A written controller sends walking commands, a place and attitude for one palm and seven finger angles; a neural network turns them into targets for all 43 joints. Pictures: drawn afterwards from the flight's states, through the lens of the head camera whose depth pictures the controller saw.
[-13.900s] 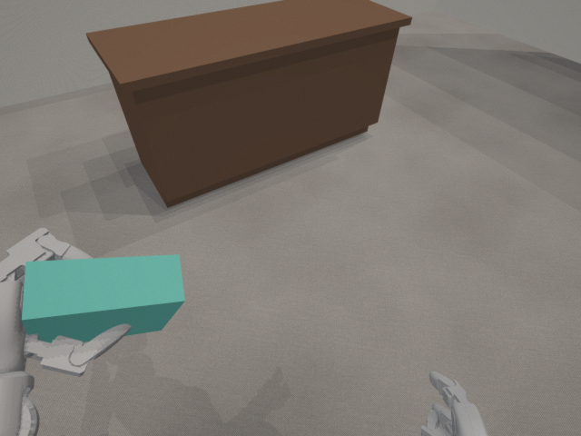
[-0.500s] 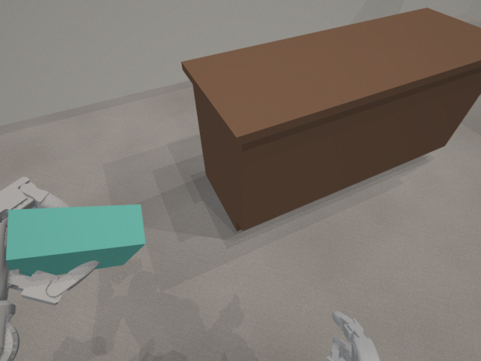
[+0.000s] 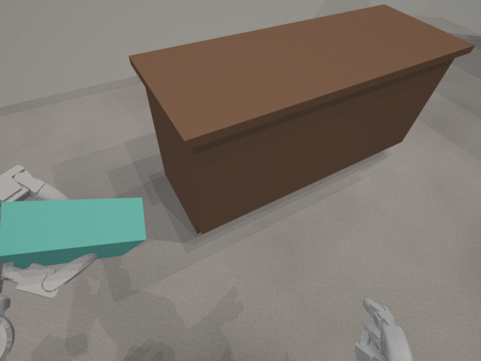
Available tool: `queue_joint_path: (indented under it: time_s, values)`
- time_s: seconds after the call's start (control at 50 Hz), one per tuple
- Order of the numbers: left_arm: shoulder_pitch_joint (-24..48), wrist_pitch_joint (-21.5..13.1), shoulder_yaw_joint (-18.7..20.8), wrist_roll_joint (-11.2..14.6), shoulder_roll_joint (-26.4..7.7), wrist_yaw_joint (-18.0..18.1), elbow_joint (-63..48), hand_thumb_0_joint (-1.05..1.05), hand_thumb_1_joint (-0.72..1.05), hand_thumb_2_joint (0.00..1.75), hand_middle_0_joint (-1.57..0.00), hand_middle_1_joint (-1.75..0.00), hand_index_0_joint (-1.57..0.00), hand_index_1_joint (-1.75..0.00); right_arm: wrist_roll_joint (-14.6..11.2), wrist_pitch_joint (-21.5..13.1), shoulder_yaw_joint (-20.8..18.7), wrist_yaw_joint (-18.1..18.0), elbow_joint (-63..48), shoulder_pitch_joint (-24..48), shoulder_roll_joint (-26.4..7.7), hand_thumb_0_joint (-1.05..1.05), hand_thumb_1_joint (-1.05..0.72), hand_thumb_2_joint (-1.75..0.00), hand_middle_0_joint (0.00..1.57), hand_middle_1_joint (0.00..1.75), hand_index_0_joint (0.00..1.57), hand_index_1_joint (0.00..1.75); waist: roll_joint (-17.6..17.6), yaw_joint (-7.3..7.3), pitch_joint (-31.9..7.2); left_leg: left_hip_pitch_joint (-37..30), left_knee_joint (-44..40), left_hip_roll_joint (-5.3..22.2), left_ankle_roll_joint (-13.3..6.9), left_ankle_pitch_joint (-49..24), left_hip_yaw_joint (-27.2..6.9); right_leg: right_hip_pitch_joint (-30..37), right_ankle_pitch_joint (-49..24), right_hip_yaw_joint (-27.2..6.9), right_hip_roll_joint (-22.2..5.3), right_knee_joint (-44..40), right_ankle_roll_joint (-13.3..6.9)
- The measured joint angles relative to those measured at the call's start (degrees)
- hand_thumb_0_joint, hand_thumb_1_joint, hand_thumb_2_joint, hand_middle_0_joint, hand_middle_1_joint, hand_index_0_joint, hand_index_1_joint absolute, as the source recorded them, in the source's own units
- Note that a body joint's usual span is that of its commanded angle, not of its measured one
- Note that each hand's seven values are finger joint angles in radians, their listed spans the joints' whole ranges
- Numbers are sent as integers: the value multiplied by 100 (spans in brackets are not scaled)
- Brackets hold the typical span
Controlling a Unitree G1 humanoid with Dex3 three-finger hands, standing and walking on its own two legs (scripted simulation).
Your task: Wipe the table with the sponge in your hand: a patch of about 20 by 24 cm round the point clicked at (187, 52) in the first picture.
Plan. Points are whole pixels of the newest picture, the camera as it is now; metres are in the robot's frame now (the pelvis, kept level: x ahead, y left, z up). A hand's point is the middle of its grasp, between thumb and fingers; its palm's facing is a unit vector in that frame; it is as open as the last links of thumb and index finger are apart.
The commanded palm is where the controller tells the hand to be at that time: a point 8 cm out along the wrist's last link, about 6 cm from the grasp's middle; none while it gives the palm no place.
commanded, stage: take the last steps up to it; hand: left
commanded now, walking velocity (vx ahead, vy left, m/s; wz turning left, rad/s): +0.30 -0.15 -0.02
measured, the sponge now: (95, 232) +0.24 +0.20 +0.15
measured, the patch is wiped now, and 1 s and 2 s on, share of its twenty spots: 0.00 0.00 0.00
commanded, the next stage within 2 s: none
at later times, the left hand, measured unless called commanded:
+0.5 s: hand (184, 170) +0.33 +0.10 +0.18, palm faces +0.33 -0.81 -0.48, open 9.6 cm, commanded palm +0.27 +0.15 +0.19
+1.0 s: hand (286, 126) +0.43 -0.04 +0.18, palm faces +0.35 -0.79 -0.50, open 9.5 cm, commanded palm +0.36 +0.01 +0.19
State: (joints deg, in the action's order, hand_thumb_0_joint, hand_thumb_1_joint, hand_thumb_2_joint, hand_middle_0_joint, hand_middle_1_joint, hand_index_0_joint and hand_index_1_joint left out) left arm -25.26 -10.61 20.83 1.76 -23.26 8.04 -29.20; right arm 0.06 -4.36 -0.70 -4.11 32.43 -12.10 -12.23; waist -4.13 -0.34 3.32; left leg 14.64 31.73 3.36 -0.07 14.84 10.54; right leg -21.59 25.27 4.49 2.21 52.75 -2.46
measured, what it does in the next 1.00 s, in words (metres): steps to the right: right foot, then left foot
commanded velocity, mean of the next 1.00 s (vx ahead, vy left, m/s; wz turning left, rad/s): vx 0.30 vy -0.13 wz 0.05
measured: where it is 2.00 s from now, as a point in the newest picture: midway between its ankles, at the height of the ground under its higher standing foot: (330, 322)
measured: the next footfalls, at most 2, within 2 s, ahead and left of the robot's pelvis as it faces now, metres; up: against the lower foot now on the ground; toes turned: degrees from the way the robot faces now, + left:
right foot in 0.20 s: +0.13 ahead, -0.20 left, +0.00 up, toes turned -11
left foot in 0.52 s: +0.20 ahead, -0.03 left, +0.00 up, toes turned +12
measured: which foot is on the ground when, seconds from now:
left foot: down 0.00-0.20, up 0.22-0.50, down 0.52-0.84, up 0.86-1.00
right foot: up 0.00-0.18, down 0.20-0.52, up 0.54-0.82, down 0.84-1.00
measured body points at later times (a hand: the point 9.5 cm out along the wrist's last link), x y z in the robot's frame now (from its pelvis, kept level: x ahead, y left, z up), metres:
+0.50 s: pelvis +0.10 -0.13 +0.00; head +0.16 -0.12 +0.45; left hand +0.30 +0.14 +0.20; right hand +0.27 -0.39 -0.08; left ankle +0.15 -0.04 -0.72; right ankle +0.09 -0.20 -0.73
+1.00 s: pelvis +0.21 -0.27 +0.00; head +0.27 -0.29 +0.45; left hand +0.41 +0.00 +0.20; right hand +0.37 -0.50 -0.11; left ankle +0.18 -0.14 -0.64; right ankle +0.23 -0.36 -0.73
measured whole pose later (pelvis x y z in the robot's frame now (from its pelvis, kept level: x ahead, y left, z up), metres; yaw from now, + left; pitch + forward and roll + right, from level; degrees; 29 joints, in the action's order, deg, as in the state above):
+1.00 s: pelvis +0.21 -0.27 +0.00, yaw +1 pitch +0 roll +1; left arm -27.6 -9.8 20.9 1.9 -21.5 8.3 -32.7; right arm -1.3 -1.1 0.1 -2.4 36.0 -8.1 -12.5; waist 2.0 -0.7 7.9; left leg 29.6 68.5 5.1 2.4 26.7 5.0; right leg -17.0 16.2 11.8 -4.1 33.4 -2.9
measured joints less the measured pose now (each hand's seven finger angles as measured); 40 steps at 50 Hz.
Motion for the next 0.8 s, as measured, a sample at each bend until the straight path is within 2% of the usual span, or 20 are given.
queue_joint_path:
  time_s: [0.06,0.12,0.18,0.2,0.22,0.24,0.28,0.32,0.34,0.4,0.46,0.5,0.52,0.54,0.56,0.6,0.64,0.68,0.72,0.8]
  values:
    - [-69,26,16,-74,-44,-80,-23,0,-45,101,-81,-134,-80,-134,10,-47,132,70,2,17,218,1,-91,-90,20,30,20,30,190,-1,-8,-153,-254,214,158,-31,-77,-379,-249,-32,-292,211,188]
    - [-297,-12,58,-71,-36,-90,-129,0,-45,101,-81,-134,-80,-134,-14,-101,243,128,-61,-65,383,1,-90,-90,20,30,20,30,449,86,17,-300,-427,525,350,-44,-88,-354,-450,88,-595,-615,299]
    - [-312,-46,83,-54,-55,-66,-61,0,-45,101,-81,-134,-80,-134,-45,-147,309,160,-106,-156,481,1,-90,-90,20,30,20,30,676,152,102,-316,-228,834,526,139,-174,-21,-678,278,-703,-1547,366]
    - [-271,-40,105,-48,-107,-50,-34,0,-45,101,-81,-134,-80,-134,-59,-146,324,165,-117,-180,503,1,-90,-90,20,30,20,30,700,162,132,-238,28,917,506,301,-232,161,-750,329,-700,-1873,354]
    - [-178,-27,107,-61,-126,-31,-4,0,-45,101,-81,-133,-80,-134,-82,-132,325,172,-105,-163,491,1,-90,-90,20,30,20,30,749,170,187,-72,463,1014,369,543,-329,195,-1143,397,-650,-1930,303]
    - [-38,7,53,-76,-68,-17,35,0,-45,101,-81,-133,-80,-134,-104,-92,310,172,-23,-79,430,1,-90,-90,20,30,20,30,819,154,276,187,1130,1010,273,954,-536,139,-1170,474,-608,-1694,218]
    - [139,74,-71,-41,101,-15,57,0,-45,101,-81,-133,-80,-134,-136,15,273,182,231,134,274,1,-90,-90,20,30,20,30,812,131,412,729,2545,719,196,1437,-812,138,-912,544,-596,-1447,69]
    - [66,104,-107,-16,219,-12,-60,0,-45,101,-81,-133,-80,-134,-142,143,220,190,374,312,139,1,-90,-90,20,30,20,30,718,87,494,1135,3404,444,225,1471,-769,252,-818,549,-562,-1562,-19]
    - [-27,102,-100,-12,234,-7,-147,0,-45,101,-81,-133,-80,-134,-135,206,186,187,391,368,88,1,-90,-90,20,30,20,30,661,54,514,1262,3507,350,240,1437,-681,329,-848,557,-540,-1689,-25]
    - [-330,62,-15,-1,133,17,-433,0,-45,101,-81,-133,-80,-134,-92,327,75,169,290,392,-15,1,-90,-90,20,30,20,30,448,-17,482,1345,2801,188,242,1218,-322,531,-928,589,-464,-2069,-118]
    - [-525,17,124,38,-58,63,-662,0,-45,101,-81,-133,-80,-134,-51,339,-11,129,118,294,-100,1,-91,-90,20,30,20,30,248,-23,375,1079,1437,90,220,864,6,665,-873,633,-379,-2237,-175]
    - [-571,-2,199,61,-149,104,-766,0,-45,101,-82,-133,-80,-134,-34,298,-51,87,-9,194,-175,1,-91,-90,20,30,20,30,177,9,282,698,415,34,177,410,183,682,-673,647,-313,-2055,-186]
    - [-574,-22,241,72,-180,123,-805,0,-45,101,-82,-133,-80,-134,-35,272,-75,58,-89,156,-212,1,-91,-90,20,30,20,30,159,30,236,545,85,27,-2,-24,194,619,-492,627,-287,-1783,-175]
    - [-489,-46,261,75,-199,133,-767,0,-45,101,-82,-133,-80,-134,-38,241,-120,29,-111,173,-187,1,-91,-90,20,30,20,30,74,48,252,514,166,15,-161,-199,225,502,-190,506,-307,-1295,-73]
    - [-356,-73,249,64,-191,121,-664,0,-45,101,-82,-133,-80,-134,-32,208,-143,10,-101,210,-149,1,-91,-90,20,30,20,30,18,65,276,476,285,20,-224,-133,242,324,88,328,-291,-653,7]
    - [-105,-72,209,23,-160,65,-430,0,-45,101,-82,-133,-80,-134,-17,155,-113,18,-59,275,-57,1,-91,-90,20,30,20,30,15,35,262,363,289,70,-186,39,177,-86,206,94,-255,525,122]
    - [16,-14,181,-22,-123,21,-343,0,-45,101,-82,-133,-81,-134,-17,104,-39,63,-39,306,54,1,-91,-90,20,30,20,30,83,22,218,233,86,180,-59,25,97,-432,39,34,-330,1022,222]
    - [-51,13,159,-42,-60,-3,-403,0,-45,101,-82,-133,-81,-134,-18,55,40,117,-77,285,167,1,-91,-90,20,30,20,30,193,43,176,90,-169,338,81,-70,63,-617,-193,65,-488,756,296]
    - [-212,7,119,-42,6,-19,-497,0,-45,101,-82,-133,-81,-134,-27,1,108,158,-155,209,270,1,-91,-90,20,30,20,30,331,68,149,-52,-379,504,201,-125,44,-603,-403,152,-646,24,347]
    - [-385,-41,73,-21,-21,-29,-419,0,-45,101,-82,-133,-81,-134,-61,-72,202,181,-260,31,412,1,-90,-90,20,30,20,30,608,85,180,-180,-332,823,460,-2,-92,-194,-704,378,-745,-1409,415]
